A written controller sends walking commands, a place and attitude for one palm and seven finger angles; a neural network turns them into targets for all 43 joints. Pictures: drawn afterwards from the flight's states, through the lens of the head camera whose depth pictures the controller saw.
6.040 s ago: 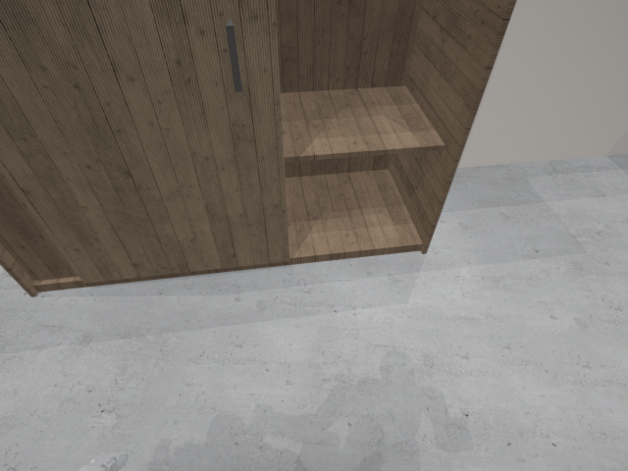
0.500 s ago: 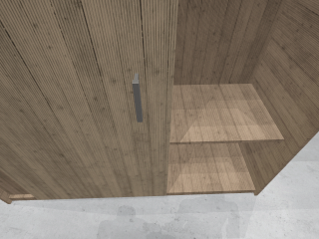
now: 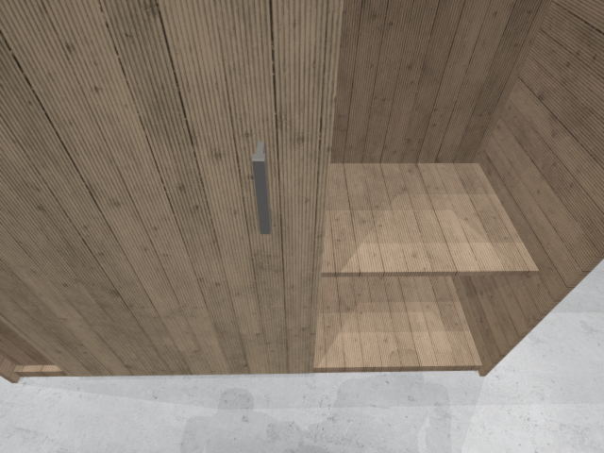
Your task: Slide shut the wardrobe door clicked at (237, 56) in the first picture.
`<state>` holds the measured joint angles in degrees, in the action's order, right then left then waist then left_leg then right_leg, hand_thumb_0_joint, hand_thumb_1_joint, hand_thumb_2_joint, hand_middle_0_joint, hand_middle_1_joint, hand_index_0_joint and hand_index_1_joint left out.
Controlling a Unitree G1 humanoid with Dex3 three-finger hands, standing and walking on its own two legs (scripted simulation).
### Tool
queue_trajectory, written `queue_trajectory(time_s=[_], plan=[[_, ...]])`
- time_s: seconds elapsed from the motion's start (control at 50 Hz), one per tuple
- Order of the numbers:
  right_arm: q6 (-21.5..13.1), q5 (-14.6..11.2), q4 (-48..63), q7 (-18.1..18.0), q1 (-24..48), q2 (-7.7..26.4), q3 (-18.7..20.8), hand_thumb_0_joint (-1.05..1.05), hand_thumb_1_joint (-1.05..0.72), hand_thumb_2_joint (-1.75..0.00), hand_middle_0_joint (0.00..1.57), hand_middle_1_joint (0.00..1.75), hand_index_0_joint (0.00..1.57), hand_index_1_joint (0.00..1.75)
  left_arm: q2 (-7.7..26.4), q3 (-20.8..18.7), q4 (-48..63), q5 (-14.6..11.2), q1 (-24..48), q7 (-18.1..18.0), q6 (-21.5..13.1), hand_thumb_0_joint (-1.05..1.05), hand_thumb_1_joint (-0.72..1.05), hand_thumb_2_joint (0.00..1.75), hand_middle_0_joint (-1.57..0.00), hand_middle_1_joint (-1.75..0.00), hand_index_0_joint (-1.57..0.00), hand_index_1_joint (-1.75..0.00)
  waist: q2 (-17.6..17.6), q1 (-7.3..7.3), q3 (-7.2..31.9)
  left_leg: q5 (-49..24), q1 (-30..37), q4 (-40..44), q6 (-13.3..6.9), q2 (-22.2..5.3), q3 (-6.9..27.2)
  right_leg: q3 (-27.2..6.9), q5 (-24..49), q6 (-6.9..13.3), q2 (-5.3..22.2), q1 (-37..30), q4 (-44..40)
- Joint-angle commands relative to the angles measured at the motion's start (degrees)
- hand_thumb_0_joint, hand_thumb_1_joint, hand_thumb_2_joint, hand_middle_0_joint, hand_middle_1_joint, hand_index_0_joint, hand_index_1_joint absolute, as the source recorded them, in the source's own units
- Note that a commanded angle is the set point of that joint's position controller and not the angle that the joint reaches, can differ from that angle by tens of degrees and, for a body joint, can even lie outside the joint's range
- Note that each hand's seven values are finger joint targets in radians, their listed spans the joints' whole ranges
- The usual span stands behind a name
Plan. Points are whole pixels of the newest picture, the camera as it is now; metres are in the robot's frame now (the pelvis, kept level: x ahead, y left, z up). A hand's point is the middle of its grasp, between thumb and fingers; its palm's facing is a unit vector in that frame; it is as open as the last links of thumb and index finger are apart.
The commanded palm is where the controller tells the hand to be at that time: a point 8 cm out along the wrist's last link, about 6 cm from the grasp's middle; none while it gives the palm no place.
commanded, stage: look again from close up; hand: left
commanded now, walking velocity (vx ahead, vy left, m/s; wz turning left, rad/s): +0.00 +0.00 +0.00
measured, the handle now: (263, 189) +0.47 +0.09 +0.10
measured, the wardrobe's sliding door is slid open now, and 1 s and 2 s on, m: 0.57 0.57 0.57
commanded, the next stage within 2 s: raise the hand with hooked fingers in 0.42 s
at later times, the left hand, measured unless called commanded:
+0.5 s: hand out of the picture -0.01 +0.15 -0.18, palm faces +0.03 -0.99 -0.16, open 7.3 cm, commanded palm none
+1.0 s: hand (185, 443) +0.15 +0.16 -0.06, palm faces +0.15 -0.99 -0.03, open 8.8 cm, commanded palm +0.14 +0.23 -0.02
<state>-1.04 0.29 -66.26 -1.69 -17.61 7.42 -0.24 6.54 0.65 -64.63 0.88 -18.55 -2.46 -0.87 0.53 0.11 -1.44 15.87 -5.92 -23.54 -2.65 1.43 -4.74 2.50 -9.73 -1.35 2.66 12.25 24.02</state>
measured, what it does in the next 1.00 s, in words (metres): lowers itself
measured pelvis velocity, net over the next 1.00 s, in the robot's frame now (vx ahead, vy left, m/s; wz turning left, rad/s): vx -0.01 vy -0.03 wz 0.03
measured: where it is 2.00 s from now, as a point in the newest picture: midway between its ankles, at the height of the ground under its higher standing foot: outside the picture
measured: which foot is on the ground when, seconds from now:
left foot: down 0.00-1.00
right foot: down 0.00-1.00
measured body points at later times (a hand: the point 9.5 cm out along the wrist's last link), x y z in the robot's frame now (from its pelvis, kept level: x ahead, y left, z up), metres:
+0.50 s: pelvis +0.01 +0.00 +0.00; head +0.01 +0.00 +0.45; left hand -0.01 +0.21 -0.16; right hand -0.02 -0.21 -0.16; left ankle -0.03 +0.08 -0.74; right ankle +0.04 -0.13 -0.74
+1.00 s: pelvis -0.01 -0.03 -0.06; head +0.03 -0.01 +0.39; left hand +0.14 +0.22 -0.05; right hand +0.24 -0.27 -0.07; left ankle -0.03 +0.08 -0.74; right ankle +0.04 -0.13 -0.74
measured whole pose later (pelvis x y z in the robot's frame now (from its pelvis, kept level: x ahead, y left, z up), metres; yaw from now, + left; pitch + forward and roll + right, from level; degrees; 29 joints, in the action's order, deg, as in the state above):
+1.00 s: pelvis -0.01 -0.03 -0.06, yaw +2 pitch +9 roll +0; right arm -12.5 -0.7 -26.1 -0.6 -8.6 14.6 4.1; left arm 11.1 -7.7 -3.1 -10.3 -31.1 9.9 -22.3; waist -3.8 -1.4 4.9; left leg 29.3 -33.6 -54.4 0.0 -1.6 -1.6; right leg 5.3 -22.9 1.9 1.7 38.7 53.0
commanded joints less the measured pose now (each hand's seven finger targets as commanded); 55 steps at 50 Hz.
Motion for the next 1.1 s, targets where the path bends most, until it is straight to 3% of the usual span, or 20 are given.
queue_trajectory(time_s=[0.0,0.48,0.5,0.52,0.54,0.56,0.58,0.6,0.64,0.66,0.68,0.72,0.74,0.78,0.84,0.9,0.96,1.02,1.04,1.08], plan=[[-0.48,0.11,0.89,-0.21,-4.51,4.98,0.88,0.0,-0.9,-0.9,0.2,0.3,0.2,0.3,4.84,-1.16,1.39,-0.22,-4.19,-0.58,-0.76,0.0,0.9,0.9,-0.2,-0.3,-0.2,-0.3,-0.45,0.03,-4.45,-4.94,-6.7,7.17,0.91,-7.23,7.17,-4.61,4.0,2.09,3.78,-1.6,-3.02],[-0.69,0.11,0.47,-0.52,-5.37,4.53,0.77,0.0,-0.9,-0.9,0.2,0.3,0.2,0.3,4.85,-1.31,1.03,-0.22,-4.4,-0.48,-0.73,0.0,0.9,0.9,-0.2,-0.3,-0.2,-0.3,0.17,-0.09,-4.73,-6.54,-6.02,7.06,0.83,-7.31,7.12,-4.57,4.87,2.35,3.71,-1.79,-3.04],[-1.62,-0.25,5.47,0.14,0.1,6.57,0.52,0.0,-0.9,-0.9,0.2,0.3,0.2,0.3,7.79,-1.04,-0.42,0.52,-5.5,-2.4,-1.5,0.0,0.9,0.9,-0.2,-0.3,-0.2,-0.3,-6.09,-1.41,-4.29,-19.39,-9.96,-3.56,2.07,-8.63,5.13,-4.52,25.42,2.33,5.91,-2.21,2.11],[-9.75,-2.53,26.08,-2.32,-0.37,17.71,1.91,0.0,-0.9,-0.9,0.2,0.3,0.2,0.3,16.9,-4.03,87.03,-10.63,37.61,-1.47,-13.8,0.0,0.88,0.89,-0.2,-0.32,-0.2,-0.32,7.75,5.19,23.93,-21.5,4.03,1.84,2.84,-3.21,6.48,-1.07,12.1,2.1,-0.57,-6.11,5.14],[-14.38,-3.25,23.52,-3.94,7.29,12.52,-0.62,0.0,-0.9,-0.9,0.2,0.3,0.2,0.3,19.78,-7.38,84.45,-8.43,30.93,-4.83,-11.78,0.0,0.85,0.88,-0.2,-0.33,-0.2,-0.33,14.24,2.75,16.96,-18.09,3.45,3.41,3.64,-4.26,3.06,-1.02,-0.29,2.65,-2.23,-1.05,9.1],[-16.96,-1.74,21.4,-3.37,3.79,13.02,1.17,0.0,-0.9,-0.9,0.2,0.3,0.2,0.3,10.4,-2.38,69.76,-6.58,14.65,-6.74,-8.28,0.0,0.83,0.87,-0.21,-0.34,-0.21,-0.34,15.2,1.69,15.92,-14.28,-0.7,4.42,4.28,-4.71,4.36,1.56,-7.68,3.21,-2.36,2.56,10.09],[-17.58,-3.45,20.14,-2.54,2.84,9.25,0.73,0.0,-0.9,-0.9,0.2,0.3,0.2,0.3,-1.27,4.49,56.13,-7.02,-1.86,-7.54,-1.69,0.0,0.81,0.86,-0.21,-0.36,-0.21,-0.36,7.15,2.11,6.24,-7.36,-6.68,4.8,4.01,-4.37,6.66,2.25,-7.48,2.61,-1.62,6.57,9.68],[-18.59,-4.08,24.57,-2.43,2.5,11.22,0.82,0.0,-0.9,-0.9,0.2,0.3,0.2,0.3,-2.51,6.3,67.9,-9.57,2.2,-6.85,-1.09,0.0,0.78,0.85,-0.21,-0.37,-0.21,-0.37,7.46,1.67,4.1,-2.94,-10.17,2.94,3.32,-3.73,7.6,2.71,-5.04,2.25,-1.22,5.28,7.93],[-20.71,-3.42,28.44,-3.43,4.32,13.33,1.9,0.0,-0.9,-0.9,0.2,0.3,0.2,0.3,1.75,3.75,73.61,-8.97,3.03,-5.67,-5.76,0.0,0.74,0.83,-0.21,-0.4,-0.21,-0.4,1.45,2.67,2.98,1.08,-13.03,-1.64,2.85,-2.42,7.16,1.93,-6.74,2.09,-1.13,5.67,5.21],[-21.04,-2.19,29.57,-3.25,3.88,14.13,2.38,0.0,-0.9,-0.9,0.2,0.3,0.2,0.3,3.3,2.04,72.68,-8.23,3.41,-5.34,-7.98,0.0,0.71,0.82,-0.21,-0.42,-0.21,-0.42,-7.28,3.66,2.31,1.54,-15.87,-3.8,2.57,-1.91,7.99,2.22,-9.15,2.1,-1.75,8.33,5.44],[-21.07,-1.6,30.54,-2.82,4.45,13.71,2.98,0.0,-0.9,-0.9,0.2,0.3,0.2,0.3,-0.4,2.7,66.31,-8.43,-0.63,-3.8,-10.1,0.0,0.69,0.81,-0.22,-0.43,-0.22,-0.43,-15.36,3.06,-1.76,2.45,-19.49,-6.14,2.58,-2.0,8.18,3.43,-12.19,1.91,-2.0,12.85,6.78],[-20.75,-1.15,33.34,-1.46,5.69,13.35,4.28,0.0,-0.9,-0.9,0.2,0.3,0.2,0.3,-3.18,0.14,56.22,-10.57,-14.54,1.54,-16.65,0.0,0.64,0.79,-0.22,-0.47,-0.22,-0.47,-23.88,-0.63,-2.42,2.96,-26.17,-11.24,2.98,-1.5,6.61,3.84,-16.16,1.98,-2.15,17.1,10.17],[-20.0,-1.62,34.29,-0.21,5.93,13.03,5.12,0.0,-0.9,-0.9,0.2,0.3,0.2,0.3,-0.06,-4.86,53.62,-12.02,-22.53,5.16,-19.95,0.0,0.62,0.78,-0.22,-0.48,-0.22,-0.48,-21.45,-3.73,-0.68,0.63,-27.93,-12.71,3.75,-0.88,5.48,3.34,-13.08,2.77,-2.03,15.44,12.0],[-18.52,-1.02,37.93,1.89,9.09,13.83,5.79,0.0,-0.9,-0.9,0.2,0.3,0.2,0.3,4.39,-10.78,56.96,-15.41,-22.09,12.88,-27.97,0.0,0.57,0.76,-0.22,-0.51,-0.22,-0.51,-14.48,-4.38,3.96,-1.67,-30.74,-17.11,4.91,0.31,3.53,2.6,-6.02,3.45,-1.67,13.56,17.28],[-14.6,-1.39,42.82,2.43,11.9,13.15,6.26,0.0,-0.9,-0.9,0.2,0.3,0.2,0.3,12.64,-18.15,59.24,-12.74,-21.98,15.19,-27.66,0.0,0.5,0.73,-0.23,-0.55,-0.23,-0.55,2.27,-7.25,7.05,-3.02,-33.41,-19.4,4.25,1.62,1.22,0.77,-0.11,4.48,-1.11,11.54,21.38],[-12.48,-1.47,47.88,1.93,12.07,11.62,5.23,0.0,-0.9,-0.9,0.2,0.3,0.2,0.3,11.86,-15.06,77.31,-12.65,-12.07,12.47,-26.06,0.0,0.43,0.7,-0.23,-0.6,-0.23,-0.6,9.12,-5.31,14.16,-5.45,-30.49,-20.86,3.1,0.84,0.71,-0.1,2.92,4.32,-1.59,11.28,22.89],[-13.1,-0.57,46.14,0.49,7.15,10.44,5.13,0.0,-0.9,-0.9,0.2,0.3,0.2,0.3,13.92,-18.28,90.83,-14.73,-1.95,8.83,-32.4,0.0,0.36,0.67,-0.24,-0.64,-0.24,-0.64,10.26,-1.86,22.49,-8.72,-27.51,-25.41,2.18,-0.33,3.64,-1.86,5.24,3.47,-2.41,13.07,24.51],[-15.49,-0.93,41.95,-0.56,6.34,11.13,4.31,0.0,-0.9,-0.9,0.2,0.3,0.2,0.3,10.74,-13.16,90.03,-16.57,2.14,11.54,-38.54,0.0,0.29,0.64,-0.24,-0.69,-0.24,-0.69,6.82,2.91,20.37,-4.92,-29.24,-29.51,1.94,-1.02,5.32,-2.66,0.4,2.42,-2.53,19.84,24.08],[-16.05,-1.09,41.56,-0.88,6.06,12.15,3.6,0.0,-0.9,-0.9,0.2,0.3,0.2,0.3,9.2,-9.5,88.36,-16.94,5.39,13.82,-38.47,0.0,0.27,0.63,-0.25,-0.7,-0.25,-0.7,5.3,5.1,17.48,-2.69,-30.08,-30.19,1.59,-1.19,6.21,-2.79,-2.05,2.25,-2.65,22.14,23.55],[-17.68,-1.9,40.44,-1.67,6.39,13.4,3.31,0.0,-0.9,-0.9,0.2,0.3,0.2,0.3,7.99,-6.07,83.97,-17.9,7.0,17.97,-37.59,0.0,0.22,0.61,-0.25,-0.74,-0.25,-0.74,2.55,6.63,14.66,2.82,-31.68,-30.05,1.43,-1.57,6.82,-2.99,-8.95,1.92,-2.41,23.77,21.68]])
